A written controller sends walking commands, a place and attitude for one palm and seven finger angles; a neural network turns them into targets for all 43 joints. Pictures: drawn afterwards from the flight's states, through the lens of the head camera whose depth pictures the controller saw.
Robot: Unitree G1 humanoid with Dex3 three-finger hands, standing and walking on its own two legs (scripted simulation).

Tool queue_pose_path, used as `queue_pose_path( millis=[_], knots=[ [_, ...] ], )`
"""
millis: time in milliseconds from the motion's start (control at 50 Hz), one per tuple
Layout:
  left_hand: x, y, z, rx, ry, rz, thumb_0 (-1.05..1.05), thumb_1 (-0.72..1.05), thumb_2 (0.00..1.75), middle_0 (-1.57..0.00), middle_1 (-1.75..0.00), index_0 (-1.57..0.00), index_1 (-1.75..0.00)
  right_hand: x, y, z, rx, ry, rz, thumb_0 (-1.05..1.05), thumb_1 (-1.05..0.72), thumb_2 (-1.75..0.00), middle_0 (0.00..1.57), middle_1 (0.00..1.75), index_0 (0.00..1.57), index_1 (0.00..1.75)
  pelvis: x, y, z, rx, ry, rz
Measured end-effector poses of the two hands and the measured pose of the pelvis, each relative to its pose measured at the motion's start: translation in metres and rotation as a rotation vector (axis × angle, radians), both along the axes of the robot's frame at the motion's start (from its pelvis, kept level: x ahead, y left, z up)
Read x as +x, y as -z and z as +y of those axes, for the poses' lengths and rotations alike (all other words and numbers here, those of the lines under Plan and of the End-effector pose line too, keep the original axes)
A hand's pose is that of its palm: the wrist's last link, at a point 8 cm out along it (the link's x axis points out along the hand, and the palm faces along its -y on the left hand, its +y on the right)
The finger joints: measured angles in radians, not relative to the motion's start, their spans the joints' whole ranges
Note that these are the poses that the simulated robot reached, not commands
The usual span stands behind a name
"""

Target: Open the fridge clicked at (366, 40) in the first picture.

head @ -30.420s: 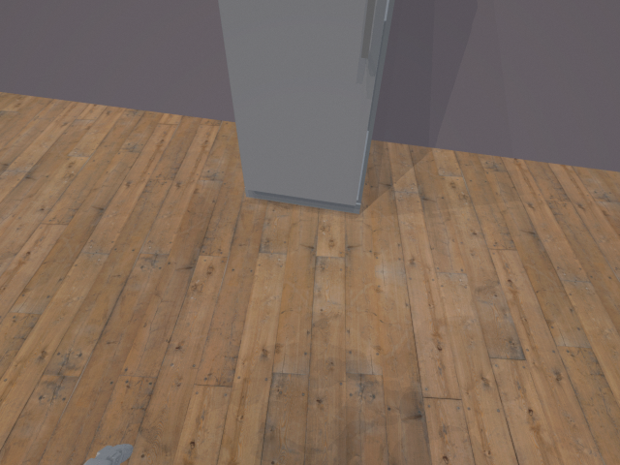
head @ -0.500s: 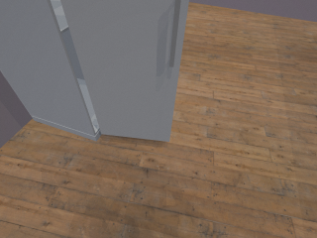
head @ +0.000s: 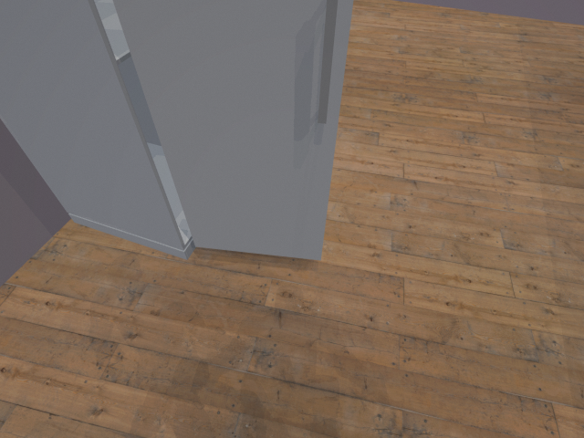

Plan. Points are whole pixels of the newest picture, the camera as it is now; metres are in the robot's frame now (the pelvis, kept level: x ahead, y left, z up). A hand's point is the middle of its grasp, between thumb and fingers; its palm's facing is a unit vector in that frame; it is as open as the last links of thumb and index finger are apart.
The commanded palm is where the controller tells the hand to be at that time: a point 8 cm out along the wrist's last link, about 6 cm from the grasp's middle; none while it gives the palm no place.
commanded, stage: look to check the result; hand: right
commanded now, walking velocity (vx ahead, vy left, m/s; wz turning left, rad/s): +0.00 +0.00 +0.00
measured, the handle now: (327, 61) +0.83 -0.01 +0.12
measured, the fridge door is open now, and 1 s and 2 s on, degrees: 77 77 77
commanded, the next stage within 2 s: stand and wait in 0.50 s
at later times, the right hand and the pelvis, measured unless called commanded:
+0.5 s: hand out of the picture +0.10 -0.23 -0.16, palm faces -0.04 +0.94 -0.34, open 7.4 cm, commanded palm none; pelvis +0.02 +0.01 +0.00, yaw +0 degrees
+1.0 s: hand out of the picture +0.11 -0.22 -0.16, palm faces -0.05 +0.94 -0.33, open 7.4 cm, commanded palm none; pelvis +0.03 +0.02 +0.00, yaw +0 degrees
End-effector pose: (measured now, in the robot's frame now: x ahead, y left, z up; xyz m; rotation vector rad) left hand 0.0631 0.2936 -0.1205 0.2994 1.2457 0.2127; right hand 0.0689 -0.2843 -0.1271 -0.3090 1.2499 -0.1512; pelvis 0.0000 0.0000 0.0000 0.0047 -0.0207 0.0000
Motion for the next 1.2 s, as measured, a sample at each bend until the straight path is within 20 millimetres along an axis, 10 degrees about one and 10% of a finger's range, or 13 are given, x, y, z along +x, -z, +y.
queue_pose_path(
  millis=[460,1200],
  knots=[
    [0.04,0.0,0.008,-0.013,0.028,-0.019,0.01,0.9,0.89,-0.2,-0.3,-0.2,-0.3,0.022,-0.008,0.004,-0.03,0.014,-0.005,0.01,-0.9,-0.9,0.2,0.3,0.21,0.3,0.023,-0.002,0.012,-0.004,0.006,0.005],
    [0.024,0.0,0.024,-0.006,-0.001,0.009,0.01,0.9,0.89,-0.2,-0.3,-0.2,-0.3,0.029,-0.007,0.022,-0.021,-0.001,-0.011,0.01,-0.9,-0.9,0.2,0.3,0.21,0.3,0.025,-0.003,0.026,-0.004,-0.006,-0.007]
  ],
)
